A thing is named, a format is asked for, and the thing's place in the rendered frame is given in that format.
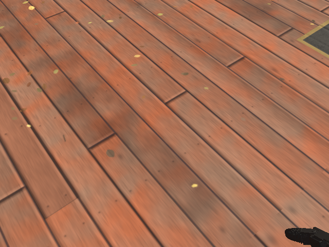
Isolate right robot hand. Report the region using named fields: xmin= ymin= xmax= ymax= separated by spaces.
xmin=285 ymin=227 xmax=329 ymax=247

